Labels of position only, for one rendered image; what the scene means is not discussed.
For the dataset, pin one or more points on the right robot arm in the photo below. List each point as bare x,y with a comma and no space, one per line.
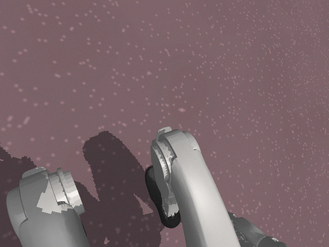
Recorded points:
270,241

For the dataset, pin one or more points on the right robot hand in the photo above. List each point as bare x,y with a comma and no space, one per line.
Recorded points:
249,234

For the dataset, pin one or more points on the right robot foot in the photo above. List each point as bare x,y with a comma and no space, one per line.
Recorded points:
170,222

